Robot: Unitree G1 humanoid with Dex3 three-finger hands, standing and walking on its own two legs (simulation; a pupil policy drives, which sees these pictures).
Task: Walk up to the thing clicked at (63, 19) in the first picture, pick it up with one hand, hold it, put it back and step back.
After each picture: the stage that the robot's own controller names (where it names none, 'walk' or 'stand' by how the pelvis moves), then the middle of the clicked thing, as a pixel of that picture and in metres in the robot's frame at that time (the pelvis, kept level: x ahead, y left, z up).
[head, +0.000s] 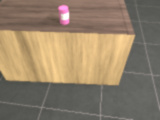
stand; (64, 15) +1.04 +0.19 -0.10
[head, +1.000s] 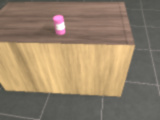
walk; (59, 25) +0.93 +0.26 -0.10
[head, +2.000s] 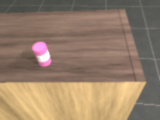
stand; (42, 54) +0.58 +0.27 -0.09
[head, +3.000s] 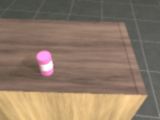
stand; (45, 63) +0.56 +0.22 -0.10
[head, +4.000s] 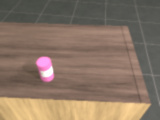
stand; (45, 69) +0.52 +0.22 -0.11
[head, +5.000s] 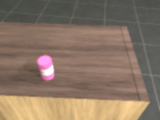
stand; (46, 68) +0.54 +0.22 -0.11
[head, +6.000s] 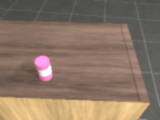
stand; (44, 68) +0.52 +0.23 -0.11
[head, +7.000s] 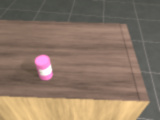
stand; (44, 68) +0.52 +0.22 -0.11
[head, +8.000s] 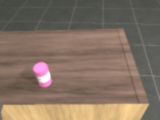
rise first; (42, 75) +0.51 +0.26 -0.10
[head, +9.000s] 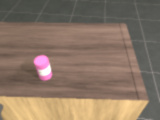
go down; (43, 68) +0.52 +0.25 -0.10
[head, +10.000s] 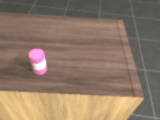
go down; (38, 62) +0.54 +0.24 -0.09
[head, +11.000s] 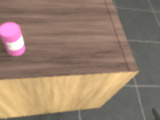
go down; (13, 40) +0.53 +0.24 -0.03
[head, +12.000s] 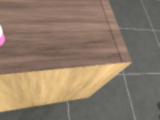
close in; out of the picture +0.52 +0.25 +0.00
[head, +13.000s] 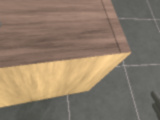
close; out of the picture +0.54 +0.25 +0.02
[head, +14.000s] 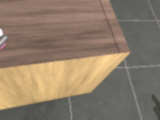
lift; out of the picture +0.50 +0.23 +0.03
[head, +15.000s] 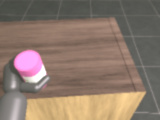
lift; (33, 71) +0.34 +0.17 +0.13
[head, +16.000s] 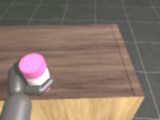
hold; (36, 74) +0.33 +0.16 +0.13
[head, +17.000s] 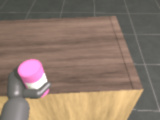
hold; (35, 79) +0.34 +0.17 +0.08
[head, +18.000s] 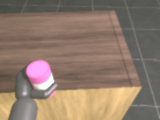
crouch; (42, 80) +0.34 +0.15 +0.06
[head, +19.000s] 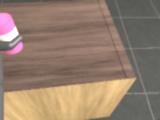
crouch; (6, 34) +0.48 +0.24 +0.11
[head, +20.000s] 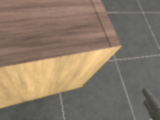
lower; out of the picture +0.55 +0.27 +0.03
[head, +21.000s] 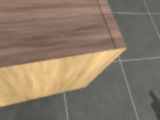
lower; out of the picture +0.54 +0.26 +0.03
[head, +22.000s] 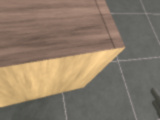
lower; out of the picture +0.53 +0.27 +0.02
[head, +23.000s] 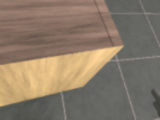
lower; out of the picture +0.54 +0.27 +0.03
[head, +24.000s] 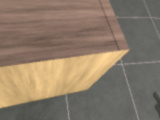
open; out of the picture +0.53 +0.25 +0.03
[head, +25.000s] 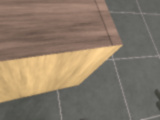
sink last; out of the picture +0.53 +0.26 +0.03
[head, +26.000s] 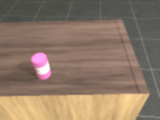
sink last; (41, 66) +0.52 +0.24 -0.05
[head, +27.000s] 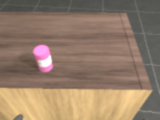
stand; (43, 59) +0.53 +0.23 -0.05
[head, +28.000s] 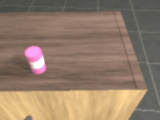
stand; (36, 60) +0.52 +0.25 -0.04
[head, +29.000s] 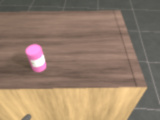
stand; (36, 58) +0.53 +0.25 -0.04
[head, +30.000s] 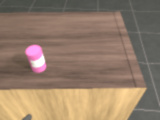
stand; (36, 59) +0.53 +0.25 -0.04
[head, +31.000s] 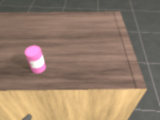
stand; (35, 59) +0.52 +0.25 -0.04
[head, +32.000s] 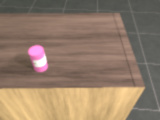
stand; (38, 59) +0.54 +0.24 -0.06
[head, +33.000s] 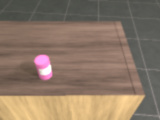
walk; (43, 67) +0.53 +0.23 -0.11
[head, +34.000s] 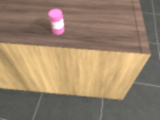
walk; (56, 22) +0.73 +0.18 -0.07
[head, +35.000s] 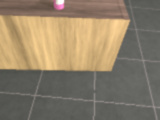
walk; out of the picture +1.05 +0.18 -0.09
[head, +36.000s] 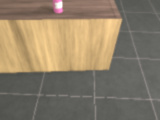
stand; (57, 4) +1.15 +0.26 -0.10
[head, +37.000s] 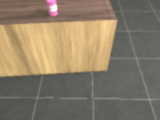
stand; (52, 7) +1.13 +0.28 -0.11
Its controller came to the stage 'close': yes
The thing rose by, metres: 0.23
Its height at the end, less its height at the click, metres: +0.00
